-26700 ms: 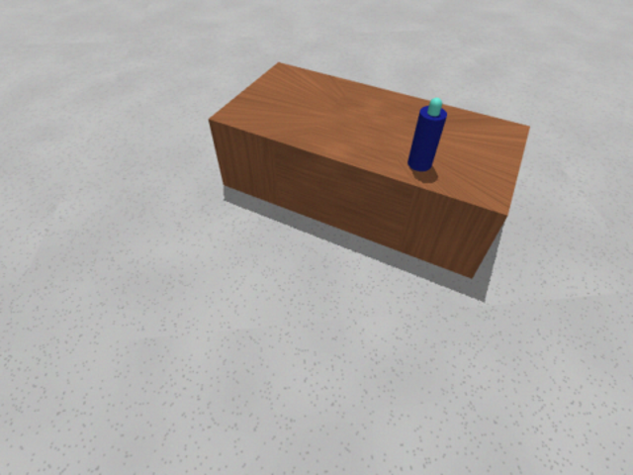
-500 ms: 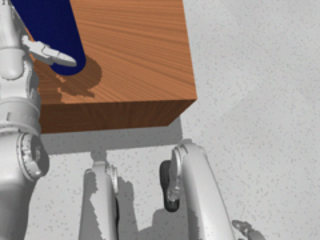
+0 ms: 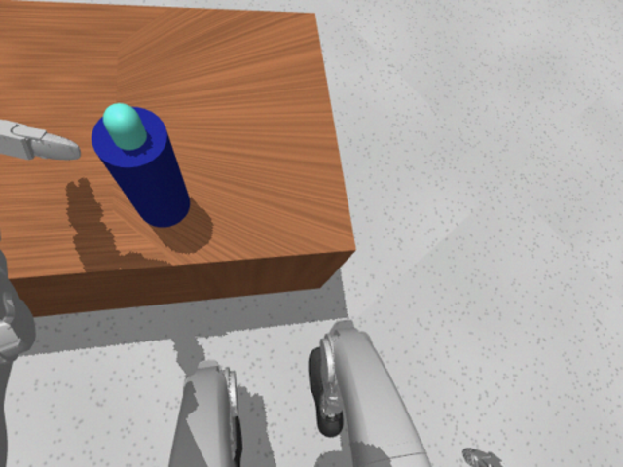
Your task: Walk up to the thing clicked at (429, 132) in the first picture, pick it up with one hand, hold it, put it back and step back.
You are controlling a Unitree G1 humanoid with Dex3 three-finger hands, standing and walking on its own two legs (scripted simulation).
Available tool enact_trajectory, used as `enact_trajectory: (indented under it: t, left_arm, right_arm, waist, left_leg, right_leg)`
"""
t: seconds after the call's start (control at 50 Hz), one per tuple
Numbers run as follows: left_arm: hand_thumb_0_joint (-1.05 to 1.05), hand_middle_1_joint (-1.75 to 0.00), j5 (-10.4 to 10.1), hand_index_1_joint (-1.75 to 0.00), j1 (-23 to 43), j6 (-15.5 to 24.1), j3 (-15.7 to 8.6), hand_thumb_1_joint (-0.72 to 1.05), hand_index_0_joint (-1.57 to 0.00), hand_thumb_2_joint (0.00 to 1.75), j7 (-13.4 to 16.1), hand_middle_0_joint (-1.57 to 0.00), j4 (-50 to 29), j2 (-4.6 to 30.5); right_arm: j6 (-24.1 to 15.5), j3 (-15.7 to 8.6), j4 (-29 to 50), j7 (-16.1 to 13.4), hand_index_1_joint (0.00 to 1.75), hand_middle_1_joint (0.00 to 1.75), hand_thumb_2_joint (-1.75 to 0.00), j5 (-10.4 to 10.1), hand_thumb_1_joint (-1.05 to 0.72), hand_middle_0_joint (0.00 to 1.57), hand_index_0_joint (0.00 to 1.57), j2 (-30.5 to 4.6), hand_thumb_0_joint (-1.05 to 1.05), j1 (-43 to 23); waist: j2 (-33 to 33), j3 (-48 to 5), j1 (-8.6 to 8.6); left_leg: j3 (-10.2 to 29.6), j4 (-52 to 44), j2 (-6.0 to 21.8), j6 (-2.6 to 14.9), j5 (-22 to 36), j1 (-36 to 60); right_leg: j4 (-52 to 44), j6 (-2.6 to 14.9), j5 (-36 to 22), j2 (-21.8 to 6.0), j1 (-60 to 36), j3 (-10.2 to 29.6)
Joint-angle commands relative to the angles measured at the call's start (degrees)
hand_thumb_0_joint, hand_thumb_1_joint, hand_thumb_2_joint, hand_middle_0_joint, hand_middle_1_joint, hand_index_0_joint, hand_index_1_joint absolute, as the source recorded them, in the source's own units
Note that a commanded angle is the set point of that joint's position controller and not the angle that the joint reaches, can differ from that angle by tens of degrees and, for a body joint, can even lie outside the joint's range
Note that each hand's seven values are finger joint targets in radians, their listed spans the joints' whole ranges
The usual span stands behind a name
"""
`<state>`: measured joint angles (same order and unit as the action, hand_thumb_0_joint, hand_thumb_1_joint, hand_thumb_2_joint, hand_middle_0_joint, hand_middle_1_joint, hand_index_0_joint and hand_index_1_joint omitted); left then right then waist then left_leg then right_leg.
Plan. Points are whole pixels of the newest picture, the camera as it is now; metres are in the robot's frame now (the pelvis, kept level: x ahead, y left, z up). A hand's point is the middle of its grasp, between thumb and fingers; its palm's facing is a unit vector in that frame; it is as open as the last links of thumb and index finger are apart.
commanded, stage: home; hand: left
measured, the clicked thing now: (145, 167) +0.54 +0.15 -0.10
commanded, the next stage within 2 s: none
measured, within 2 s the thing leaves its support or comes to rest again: neither
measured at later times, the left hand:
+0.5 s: hand (45, 207) +0.41 +0.21 +0.05, palm faces +0.09 -0.95 -0.31, open 16.9 cm
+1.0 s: hand (99, 424) +0.22 +0.15 +0.07, palm faces +0.16 -0.96 -0.25, open 16.9 cm
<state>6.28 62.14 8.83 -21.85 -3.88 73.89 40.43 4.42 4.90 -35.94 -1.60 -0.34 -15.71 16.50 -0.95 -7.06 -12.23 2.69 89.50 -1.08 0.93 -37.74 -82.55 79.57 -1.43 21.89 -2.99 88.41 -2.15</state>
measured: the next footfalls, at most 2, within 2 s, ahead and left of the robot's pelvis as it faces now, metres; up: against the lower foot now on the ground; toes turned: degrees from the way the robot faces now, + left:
none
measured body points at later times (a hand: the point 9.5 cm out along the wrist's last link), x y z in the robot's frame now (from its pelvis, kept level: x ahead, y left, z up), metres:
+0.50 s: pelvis +0.06 -0.01 +0.13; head +0.15 +0.00 +0.57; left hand +0.41 +0.26 +0.07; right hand +0.10 -0.28 +0.02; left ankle +0.02 +0.10 -0.56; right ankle +0.12 -0.15 -0.56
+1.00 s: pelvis +0.07 -0.04 +0.15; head +0.10 -0.03 +0.60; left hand +0.21 +0.20 +0.09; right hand +0.27 -0.25 +0.07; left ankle +0.02 +0.10 -0.56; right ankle +0.12 -0.15 -0.56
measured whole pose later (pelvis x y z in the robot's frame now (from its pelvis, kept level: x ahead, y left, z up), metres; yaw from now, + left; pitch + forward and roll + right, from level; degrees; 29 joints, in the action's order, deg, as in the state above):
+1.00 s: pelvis +0.07 -0.04 +0.15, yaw +2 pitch +5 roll -1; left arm -2.8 -21.4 -9.7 2.0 7.3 12.8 11.4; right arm -2.5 2.3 -31.2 -8.6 -2.2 -11.6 10.1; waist -0.9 -2.8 0.8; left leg 3.8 45.0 1.0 -1.6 -27.1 -23.2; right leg 43.0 0.8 17.5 -1.2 30.7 -4.4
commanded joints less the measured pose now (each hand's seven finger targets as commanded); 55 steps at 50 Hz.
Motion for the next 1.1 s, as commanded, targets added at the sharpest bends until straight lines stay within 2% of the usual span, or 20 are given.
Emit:
enact_trajectory:
  t: [0.0, 0.08, 0.1, 0.12, 0.14, 0.2, 0.26, 0.3, 0.36, 0.42, 0.54, 0.56, 0.62, 0.68, 0.72, 0.76, 0.86, 0.92, 1.0, 1.08]
  left_arm:
    - [0.00, -0.07, 0.7, -0.07, 23.2, 1.4, -1.5, -0.50, -0.06, 0.09, 4.4, -0.06, -12.1, 18.7]
    - [0.00, -0.09, 1.1, -0.09, 10.1, -1.7, 3.2, -0.45, -0.09, 0.13, 6.1, -0.09, 7.4, 9.7]
    - [0.00, -0.10, 0.9, -0.10, 10.8, -1.8, 3.0, -0.44, -0.09, 0.14, 6.3, -0.10, 2.9, 10.4]
    - [0.00, -0.10, 0.9, -0.10, 14.2, -1.5, 0.4, -0.45, -0.09, 0.13, 6.6, -0.09, -4.7, 15.5]
    - [0.00, -0.09, 1.1, -0.09, 7.8, -2.6, 1.4, -0.43, -0.09, 0.14, 6.2, -0.09, 0.9, 12.6]
    - [0.00, -0.09, -0.5, -0.09, 3.7, -3.5, 4.7, -0.44, -0.08, 0.13, 5.4, -0.08, -5.8, 4.4]
    - [0.00, -0.07, -1.5, -0.07, -5.2, -4.8, 6.9, -0.50, -0.06, 0.09, 5.2, -0.06, -14.1, 0.7]
    - [0.00, -0.07, -2.4, -0.07, -16.8, -6.3, 5.8, -0.48, -0.06, 0.10, 5.8, -0.07, -14.4, -0.3]
    - [0.00, -0.08, -3.9, -0.08, -16.3, -6.5, 6.2, -0.43, -0.08, 0.13, 7.2, -0.08, -29.8, 0.5]
    - [0.00, -0.09, -4.9, -0.09, -26.3, -7.1, 5.9, -0.44, -0.08, 0.13, 9.4, -0.09, -37.5, -1.5]
    - [0.00, -0.12, -6.3, -0.12, -38.8, -8.8, 10.7, -0.41, -0.12, 0.16, 11.3, -0.12, -45.2, -10.2]
    - [0.00, -0.13, -6.6, -0.13, -41.8, -8.9, 10.8, -0.43, -0.13, 0.16, 11.4, -0.13, -48.4, -11.2]
    - [0.00, -0.11, -7.6, -0.12, -53.2, -10.5, 16.2, -0.44, -0.11, 0.14, 11.2, -0.11, -51.1, -18.5]
    - [0.00, -0.09, -8.4, -0.09, -62.9, -12.2, 18.4, -0.44, -0.08, 0.13, 11.0, -0.08, -55.6, -21.5]
    - [0.00, -0.12, -8.7, -0.12, -64.1, -12.9, 19.5, -0.41, -0.11, 0.16, 11.0, -0.11, -62.5, -21.0]
    - [0.00, -0.09, -9.0, -0.09, -73.7, -14.3, 21.1, -0.44, -0.08, 0.13, 10.9, -0.08, -60.6, -23.9]
    - [0.00, -0.07, -8.7, -0.07, -71.8, -14.6, 18.2, -0.47, -0.06, 0.10, 11.8, -0.06, -73.6, -19.0]
    - [0.00, -0.06, -8.3, -0.06, -75.1, -15.1, 19.8, -0.50, -0.05, 0.08, 11.8, -0.05, -73.5, -21.5]
    - [0.00, -0.06, -7.9, -0.06, -72.9, -15.3, 19.1, -0.51, -0.05, 0.08, 12.4, -0.05, -77.2, -20.0]
    - [0.00, -0.05, -7.5, -0.05, -82.5, -16.6, 21.0, -0.53, -0.05, 0.07, 12.6, -0.05, -69.6, -23.8]
  right_arm:
    - [0.0, -3.3, 0.1, -1.4, 0.30, 0.30, -0.90, -0.1, -0.89, 0.20, 0.20, -10.4, 0.00, 13.3]
    - [-0.9, -2.9, -4.9, -1.4, 0.30, 0.30, -0.90, 0.3, -0.89, 0.20, 0.20, -9.7, 0.00, 13.7]
    - [-1.1, -3.3, -2.8, -1.3, 0.30, 0.30, -0.90, 0.1, -0.89, 0.20, 0.20, -10.1, 0.00, 13.0]
    - [-1.1, -4.0, -0.9, -1.3, 0.30, 0.30, -0.90, -0.1, -0.89, 0.20, 0.20, -10.9, 0.00, 13.6]
    - [-0.7, -3.8, -2.8, -0.9, 0.30, 0.30, -0.90, 0.0, -0.89, 0.20, 0.20, -10.8, 0.00, 14.2]
    - [-1.3, -4.9, 0.2, -0.3, 0.30, 0.30, -0.90, -0.3, -0.89, 0.20, 0.20, -10.8, 0.00, 14.4]
    - [-2.2, -5.7, 2.9, -0.1, 0.30, 0.30, -0.90, -1.5, -0.89, 0.20, 0.20, -10.3, 0.00, 13.0]
    - [-2.1, -6.8, 3.0, -0.7, 0.30, 0.30, -0.90, -2.1, -0.89, 0.20, 0.20, -10.9, 0.00, 12.2]
    - [-2.5, -7.3, 4.7, -1.8, 0.30, 0.30, -0.90, -2.8, -0.89, 0.20, 0.20, -9.4, 0.00, 10.7]
    - [-3.2, -7.4, 5.5, -3.1, 0.30, 0.30, -0.90, -3.1, -0.89, 0.20, 0.20, -7.6, 0.00, 9.0]
    - [-5.5, -6.6, 7.8, -5.6, 0.30, 0.30, -0.90, -2.6, -0.89, 0.20, 0.20, -5.6, 0.00, 3.8]
    - [-5.8, -6.7, 8.2, -5.8, 0.30, 0.30, -0.90, -2.5, -0.89, 0.20, 0.20, -5.1, 0.00, 3.0]
    - [-6.6, -6.5, 9.1, -6.2, 0.30, 0.30, -0.90, -2.2, -0.89, 0.20, 0.20, -4.6, 0.00, 0.4]
    - [-7.2, -6.7, 10.0, -6.2, 0.30, 0.30, -0.90, -2.2, -0.89, 0.20, 0.20, -4.3, 0.00, -1.8]
    - [-7.4, -6.2, 10.2, -6.3, 0.30, 0.30, -0.90, -2.3, -0.89, 0.20, 0.20, -3.8, 0.00, -3.6]
    - [-7.8, -5.9, 10.6, -6.4, 0.30, 0.30, -0.90, -2.3, -0.89, 0.20, 0.20, -3.5, 0.00, -5.2]
    - [-8.5, -5.6, 11.9, -7.3, 0.30, 0.30, -0.90, -2.1, -0.90, 0.20, 0.20, -3.4, 0.00, -7.4]
    - [-9.5, -5.0, 11.9, -8.0, 0.30, 0.30, -0.90, -1.4, -0.89, 0.20, 0.20, -2.2, 0.00, -7.4]
    - [-10.4, -5.0, 11.6, -8.5, 0.30, 0.30, -0.90, -0.7, -0.89, 0.20, 0.20, -2.4, 0.00, -7.3]
    - [-11.2, -4.8, 11.7, -8.3, 0.30, 0.30, -0.90, -0.4, -0.89, 0.20, 0.20, -2.1, 0.00, -7.6]
  waist:
    - [-12.5, -34.1, 0.69]
    - [-5.4, -13.3, -0.24]
    - [-6.4, -14.8, 0.23]
    - [-8.8, -21.2, 1.61]
    - [-9.6, -20.3, 2.62]
    - [-8.6, -24.7, 2.66]
    - [-8.6, -29.6, 5.62]
    - [-5.3, -25.6, 5.99]
    - [-7.1, -26.3, 7.31]
    - [-6.9, -20.7, 8.78]
    - [-4.2, -12.3, 8.91]
    - [-5.1, -12.8, 9.65]
    - [-4.1, -10.9, 10.00]
    - [-1.0, -9.2, 10.39]
    - [-0.3, -9.4, 10.72]
    - [4.1, -5.9, 10.32]
    - [1.4, -4.1, 10.34]
    - [0.6, -2.7, 9.56]
    - [-1.2, -5.4, 10.01]
    - [1.7, -3.2, 10.95]
  left_leg:
    - [1.9, -22.6, 1.5, -1.76, 21.9, 28.9]
    - [1.3, -28.8, 1.9, -0.80, 16.7, 25.4]
    - [1.2, -29.4, 2.2, -0.86, 18.1, 27.4]
    - [0.8, -29.9, 2.1, -1.33, 22.4, 32.0]
    - [0.3, -31.1, 2.0, -1.55, 23.7, 34.5]
    - [0.2, -33.1, 2.5, -2.53, 33.6, 40.8]
    - [-0.1, -35.8, 2.3, -3.20, 40.4, 46.7]
    - [0.2, -38.3, 2.5, -3.05, 38.3, 45.7]
    - [0.1, -41.5, 2.2, -3.27, 37.6, 48.9]
    - [-0.7, -45.2, 1.7, -2.76, 34.3, 49.0]
    - [-2.8, -48.5, 1.0, -0.97, 27.0, 50.3]
    - [-3.4, -48.8, 0.8, -1.03, 27.2, 51.3]
    - [-3.1, -50.0, 1.0, -1.32, 28.3, 53.2]
    - [-3.4, -50.2, 1.0, -1.09, 29.7, 53.8]
    - [-3.6, -50.5, 0.7, -0.67, 28.4, 54.3]
    - [-3.6, -50.9, 0.7, -0.32, 27.5, 53.4]
    - [-4.0, -51.7, 0.1, 0.22, 23.9, 54.6]
    - [-4.2, -51.6, -0.3, 0.52, 21.3, 55.1]
    - [-3.9, -50.7, -0.5, 0.37, 23.9, 56.4]
    - [-3.2, -51.6, -0.4, 0.30, 22.2, 54.4]
  right_leg:
    - [-12.4, 4.17, -9.7, 1.6, -32.9, -0.4]
    - [-20.3, 3.88, -5.4, 2.2, -32.7, -0.9]
    - [-21.1, 4.06, -6.3, 2.2, -33.7, -0.9]
    - [-21.6, 4.25, -9.2, 2.3, -37.0, -0.7]
    - [-22.6, 4.45, -9.4, 2.3, -38.3, -0.8]
    - [-24.4, 4.75, -16.8, 2.9, -44.4, -1.7]
    - [-25.9, 4.83, -21.6, 3.0, -51.3, -1.8]
    - [-27.7, 4.61, -20.4, 3.1, -53.4, -1.6]
    - [-30.6, 4.38, -20.8, 2.9, -59.0, -1.1]
    - [-33.7, 4.31, -19.9, 2.8, -62.6, -0.6]
    - [-38.9, 3.56, -15.2, 2.7, -66.3, -0.1]
    - [-39.3, 3.52, -15.5, 2.5, -67.2, 0.1]
    - [-39.8, 3.55, -16.2, 2.6, -67.9, -0.8]
    - [-40.6, 3.09, -18.3, 2.6, -69.4, -1.3]
    - [-41.1, 2.57, -18.1, 2.4, -71.3, -1.3]
    - [-41.9, 2.04, -17.3, 2.5, -71.0, -1.7]
    - [-43.3, 1.58, -14.0, 1.9, -69.7, -0.9]
    - [-43.9, 1.44, -12.0, 1.5, -68.9, -0.1]
    - [-43.1, 1.54, -14.8, 1.1, -70.6, -0.1]
    - [-43.4, 1.67, -11.9, 1.4, -70.5, -1.2]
